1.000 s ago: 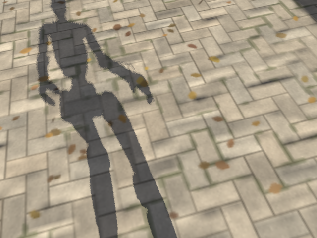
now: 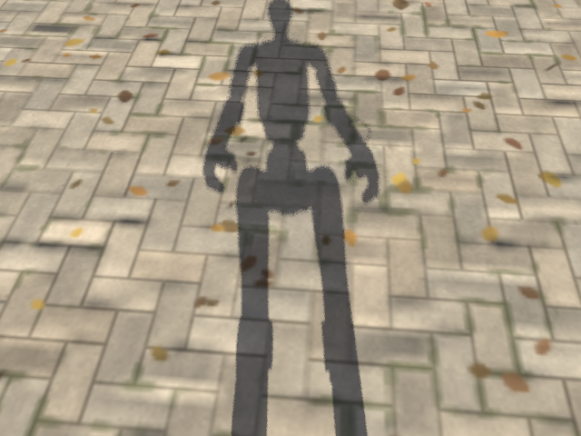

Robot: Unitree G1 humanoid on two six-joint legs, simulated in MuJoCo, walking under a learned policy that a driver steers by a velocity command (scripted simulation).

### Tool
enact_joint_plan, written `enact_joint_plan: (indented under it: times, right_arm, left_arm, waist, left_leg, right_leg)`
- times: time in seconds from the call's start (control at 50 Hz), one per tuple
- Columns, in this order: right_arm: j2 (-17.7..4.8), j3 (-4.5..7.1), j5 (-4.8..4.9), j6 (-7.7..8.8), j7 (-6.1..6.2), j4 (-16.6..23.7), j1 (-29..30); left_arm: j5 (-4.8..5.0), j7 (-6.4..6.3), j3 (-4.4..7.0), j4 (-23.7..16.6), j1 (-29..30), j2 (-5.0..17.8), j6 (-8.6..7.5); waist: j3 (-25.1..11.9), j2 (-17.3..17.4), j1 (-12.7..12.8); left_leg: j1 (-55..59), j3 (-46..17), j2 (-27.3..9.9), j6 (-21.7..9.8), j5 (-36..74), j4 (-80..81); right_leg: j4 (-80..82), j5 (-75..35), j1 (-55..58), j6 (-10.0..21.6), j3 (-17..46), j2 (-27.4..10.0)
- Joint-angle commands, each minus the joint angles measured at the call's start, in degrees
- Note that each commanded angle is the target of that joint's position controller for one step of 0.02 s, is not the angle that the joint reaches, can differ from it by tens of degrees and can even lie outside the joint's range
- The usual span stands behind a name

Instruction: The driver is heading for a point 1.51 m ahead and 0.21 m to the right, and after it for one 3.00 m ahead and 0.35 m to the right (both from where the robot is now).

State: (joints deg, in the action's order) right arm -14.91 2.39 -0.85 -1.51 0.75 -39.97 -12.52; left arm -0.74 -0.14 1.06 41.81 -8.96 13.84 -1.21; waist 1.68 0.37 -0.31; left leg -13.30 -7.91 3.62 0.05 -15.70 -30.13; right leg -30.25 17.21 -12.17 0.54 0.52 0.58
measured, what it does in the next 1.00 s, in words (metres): walks ahead: right foot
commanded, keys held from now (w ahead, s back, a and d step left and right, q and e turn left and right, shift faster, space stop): no key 0.02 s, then w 0.98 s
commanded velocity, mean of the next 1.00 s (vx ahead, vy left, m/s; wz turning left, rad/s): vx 0.37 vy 0.00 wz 0.01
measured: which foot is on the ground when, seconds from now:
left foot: down 0.00-0.74, up 0.76-1.00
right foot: down 0.00-0.28, up 0.30-0.70, down 0.72-1.00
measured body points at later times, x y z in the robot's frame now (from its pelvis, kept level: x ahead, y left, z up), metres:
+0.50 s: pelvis +0.12 +0.03 +0.01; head +0.14 +0.05 +0.46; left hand +0.29 +0.29 -0.09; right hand +0.13 -0.24 -0.10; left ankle +0.04 +0.12 -0.73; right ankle +0.18 -0.12 -0.67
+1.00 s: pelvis +0.40 -0.03 +0.01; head +0.42 -0.04 +0.46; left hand +0.45 +0.25 -0.11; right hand +0.56 -0.30 -0.09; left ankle +0.49 +0.14 -0.66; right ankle +0.40 -0.10 -0.73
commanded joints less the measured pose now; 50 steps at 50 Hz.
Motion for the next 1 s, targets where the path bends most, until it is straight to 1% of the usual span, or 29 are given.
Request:
enact_joint_plan:
  times: [0.02, 0.04, 0.08, 0.14, 0.18, 0.22, 0.26, 0.28, 0.3, 0.32, 0.34, 0.36, 0.38, 0.44, 0.48, 0.54, 0.58, 0.64, 0.68, 0.72, 0.74, 0.76, 0.78, 0.8, 0.82, 0.84, 0.86, 0.92, 1.0]
  right_arm:
    - [-5.43, 1.59, 0.06, 1.01, 0.34, 3.55, 1.34]
    - [-4.94, 1.46, 0.03, 0.96, 0.49, 3.02, 0.44]
    - [-5.14, 1.62, 0.40, 1.00, 0.71, 2.66, -0.34]
    - [-4.38, 1.59, 1.65, 3.09, 0.40, 4.36, 1.64]
    - [-4.52, 1.63, 2.03, 4.76, -0.09, 5.10, 3.47]
    - [-4.15, 1.64, 2.22, 5.82, -0.99, 4.08, 0.47]
    - [-4.79, 2.43, 1.68, 6.22, -1.49, 0.24, -7.24]
    - [-7.19, 3.30, 1.61, 6.24, -1.31, -0.84, -12.48]
    - [-13.50, 4.89, 1.51, 6.45, -1.44, -1.25, -17.65]
    - [-12.06, 4.31, 1.21, 6.94, -1.77, -0.86, -18.59]
    - [-9.35, 3.33, 1.03, 7.37, -1.59, -0.44, -15.90]
    - [-8.09, 2.96, 0.84, 7.58, -1.47, 0.26, -14.40]
    - [-7.81, 2.73, 0.88, 7.42, -1.45, 0.32, -13.09]
    - [-5.93, 1.70, 0.86, 6.54, -1.26, 0.12, -12.10]
    - [-6.76, 1.75, 1.40, 6.13, -0.83, -0.53, -12.79]
    - [-8.65, 1.95, 1.27, 5.69, -0.05, -1.64, -13.58]
    - [-9.78, 2.19, 1.50, 5.75, 0.02, -2.82, -15.04]
    - [-10.30, 2.51, 2.22, 5.70, 0.03, -4.16, -14.43]
    - [-11.47, 2.95, 1.94, 5.27, 0.16, -4.43, -13.25]
    - [-11.24, 2.75, 1.34, 4.39, 0.47, -4.13, -12.20]
    - [-8.28, 1.57, -0.07, 4.36, 0.72, -2.78, -13.47]
    - [-0.20, -0.48, 1.13, 5.41, 0.06, -2.58, -22.59]
    - [-6.84, 0.73, 2.64, 6.50, -0.41, -3.37, -17.73]
    - [-9.51, 1.57, 3.86, 7.05, -0.72, -1.41, -10.73]
    - [-9.19, 1.31, 3.24, 7.49, -0.43, -0.65, -7.12]
    - [-8.72, 1.53, 2.15, 7.54, -0.22, -0.51, -5.65]
    - [-8.14, 1.63, 1.88, 7.05, -0.27, -0.93, -7.00]
    - [-5.80, 1.20, 1.54, 5.35, 0.02, -1.57, -8.33]
    - [-5.24, 0.80, 0.71, 5.53, 0.10, 1.16, 0.34]
  left_arm:
    - [0.10, -0.18, 1.68, -3.79, 1.06, 7.08, -0.58]
    - [-0.01, -0.15, 1.50, -3.49, 0.48, 6.70, -0.52]
    - [0.54, -0.29, 1.93, -3.08, -0.24, 8.32, -0.15]
    - [1.49, -0.86, 2.84, -1.31, -4.82, 11.60, -0.45]
    - [1.51, -1.06, 3.18, -0.79, -5.79, 12.31, -0.96]
    - [2.04, -0.67, 3.14, -1.39, -3.14, 12.08, -0.89]
    - [2.28, -0.18, 2.65, -2.32, -0.09, 10.16, -0.63]
    - [1.79, 0.01, 1.69, -3.12, 1.36, 7.12, -1.07]
    - [1.63, 0.02, 0.92, -5.85, 2.26, 4.48, -2.12]
    - [2.43, -0.19, 1.94, -6.35, 3.08, 8.08, -3.06]
    - [3.46, 0.21, 2.59, -5.73, 1.23, 9.50, -3.62]
    - [3.52, 0.63, 2.35, -4.80, 0.40, 8.75, -3.98]
    - [2.84, 0.99, 2.38, -4.68, 1.05, 8.37, -4.31]
    - [2.00, 2.39, 2.24, -4.46, 2.05, 6.69, -4.09]
    - [1.54, 2.78, 1.66, -5.38, 4.89, 5.24, -3.87]
    - [1.66, 3.21, 0.72, -7.36, 11.01, 3.61, -4.32]
    - [1.96, 3.43, 0.83, -8.20, 13.54, 4.44, -4.48]
    - [2.20, 3.71, 1.49, -8.96, 13.96, 6.46, -4.74]
    - [1.91, 3.45, 2.42, -8.28, 10.19, 8.39, -4.71]
    - [1.88, 2.28, 4.47, -4.30, -4.72, 11.79, -4.06]
    - [1.33, 1.42, 5.34, -2.56, -14.75, 15.63, -3.55]
    - [0.43, 2.14, 5.51, -1.50, -16.26, 18.48, -3.78]
    - [1.27, 2.06, 4.35, -1.75, -14.27, 12.77, -3.92]
    - [1.47, 1.75, 3.73, -1.92, -9.97, 10.72, -3.92]
    - [1.14, 1.73, 3.53, -2.21, -6.58, 10.22, -3.96]
    - [0.37, 1.95, 3.38, -2.34, -4.28, 9.40, -4.17]
    - [-0.35, 2.05, 3.00, -2.38, -3.07, 8.08, -4.49]
    - [0.67, 2.21, 3.04, -0.81, -3.26, 7.81, -5.67]
    - [0.96, 1.36, 3.47, 1.17, -6.30, 9.91, -5.43]
  waist:
    - [-3.08, 0.13, 0.78]
    - [-4.28, 0.00, 0.76]
    - [-1.97, -2.34, 1.05]
    - [4.99, -8.78, 1.96]
    - [6.83, -8.42, 2.43]
    - [5.17, -8.71, 0.22]
    - [1.55, -7.28, -3.55]
    - [-0.42, -2.08, -5.66]
    - [-2.39, 14.33, -6.33]
    - [-1.16, 13.88, -6.90]
    - [1.38, 8.46, -4.61]
    - [1.34, 5.29, -3.83]
    - [2.17, 3.01, -3.39]
    - [1.87, 4.46, -2.40]
    - [2.57, 3.61, -3.06]
    - [4.13, 4.33, -4.66]
    - [5.03, 5.16, -5.17]
    - [5.49, 5.39, -3.20]
    - [1.68, 6.35, -0.33]
    - [-8.59, 6.20, 7.42]
    - [-17.12, -1.20, 10.19]
    - [-25.65, -18.29, 3.96]
    - [-21.07, -12.73, 6.43]
    - [-11.09, -8.64, 5.87]
    - [-6.62, -2.35, 4.13]
    - [-4.14, -1.24, 2.26]
    - [-4.10, -2.65, 0.24]
    - [-2.70, -3.91, -1.51]
    - [1.04, -2.38, 0.60]
  left_leg:
    - [0.23, -3.36, -3.86, -0.79, 11.38, 3.52]
    - [0.87, -2.66, -3.27, -0.81, 7.35, 3.49]
    - [-3.09, 0.49, -0.70, -1.45, -7.83, 0.54]
    - [-14.48, 6.37, -1.17, -1.42, -10.51, -9.45]
    - [-16.11, 5.88, -4.17, -1.95, -10.39, -11.89]
    - [-9.05, 7.51, -4.42, -3.38, -9.63, -4.90]
    - [9.43, 9.12, -1.74, -3.46, 1.72, 1.98]
    - [15.37, 1.34, -6.41, -5.12, -0.88, 5.43]
    - [21.95, -20.92, -18.14, -12.00, -9.22, 14.18]
    - [22.69, -33.15, -24.15, -17.69, -9.31, 18.39]
    - [22.89, -28.93, -23.97, -17.44, -8.56, 17.28]
    - [23.12, -23.43, -21.82, -15.76, -7.17, 17.31]
    - [22.61, -19.29, -20.41, -14.47, -3.27, 18.22]
    - [18.58, -8.57, -16.37, -12.16, 13.10, 20.35]
    - [16.50, -4.10, -15.03, -12.11, 17.95, 21.39]
    - [11.21, 0.71, -13.07, -11.09, 17.88, 22.85]
    - [9.72, 1.02, -14.11, -11.10, 16.33, 23.86]
    - [14.06, 1.19, -16.93, -9.80, 21.07, 21.95]
    - [17.61, 2.32, -17.22, -8.28, 37.16, 15.71]
    - [13.32, 5.48, -13.67, -5.66, 50.25, -3.03]
    - [-0.20, 6.56, -10.46, -3.89, 30.50, -21.72]
    - [-19.20, 2.72, 1.15, -0.64, -16.15, -41.17]
    - [-25.48, -2.35, -1.49, -1.24, -16.18, -47.17]
    - [-28.96, 0.16, -4.54, -1.75, -11.00, -47.03]
    - [-26.71, 1.76, -7.51, -2.07, -5.61, -44.13]
    - [-24.40, 2.24, -9.39, -2.00, -2.39, -41.09]
    - [-20.95, 1.63, -10.93, -2.09, -0.18, -39.66]
    - [-19.39, 2.70, -12.19, -0.72, 1.48, -35.08]
    - [-25.55, 3.71, -12.76, 1.25, 12.85, -22.44]
  right_leg:
    - [5.04, -8.71, 1.32, 2.20, 4.60, -4.73]
    - [5.63, -3.88, 1.65, 2.30, 4.31, -4.27]
    - [7.83, 12.43, 0.69, 4.42, 6.59, -4.65]
    - [17.70, 29.24, 1.22, 12.21, 23.71, -16.51]
    - [19.02, 25.03, 0.36, 13.90, 26.92, -19.34]
    - [17.88, 18.73, -1.61, 11.75, 20.56, -16.48]
    - [11.67, 10.10, -10.31, 7.94, 11.16, -10.00]
    - [1.56, 5.41, -14.51, 5.07, 5.82, -6.21]
    - [-18.28, 6.10, -24.90, 0.56, -2.70, 1.73]
    - [-30.14, 15.82, -32.65, 0.33, 2.81, 1.67]
    - [-35.95, 13.12, -37.04, 1.66, 5.06, -1.27]
    - [-36.92, 8.04, -38.29, 2.87, 4.75, -3.16]
    - [-35.46, 3.67, -39.42, 3.26, 4.10, -4.61]
    - [-29.49, -3.81, -35.01, 1.63, 1.22, -6.14]
    - [-22.98, -7.57, -33.76, -0.28, -0.67, -5.63]
    - [-9.51, -16.13, -27.15, -1.54, -2.72, -3.75]
    - [-4.84, -19.29, -23.06, -1.26, -3.19, -2.47]
    - [-0.89, -18.77, -21.91, 1.36, -1.45, -2.30]
    - [-0.45, -15.54, -16.25, 3.49, -2.54, -0.36]
    - [-0.49, -15.19, 4.41, 6.56, -4.45, 1.65]
    - [-2.85, -14.07, 22.88, 10.03, 9.06, -9.89]
    - [7.75, 5.09, 37.06, 19.15, 40.52, -22.67]
    - [14.59, 14.30, 33.19, 17.33, 45.16, -21.19]
    - [15.23, 11.46, 24.64, 15.00, 35.17, -19.72]
    - [16.02, 3.59, 15.78, 13.72, 28.29, -17.68]
    - [17.02, -3.47, 9.10, 13.27, 23.25, -15.41]
    - [18.56, -7.25, 5.27, 13.03, 19.74, -13.62]
    - [22.49, -11.35, -0.02, 14.60, 13.88, -12.42]
    - [24.60, -15.34, 0.93, 13.98, 8.66, -11.02]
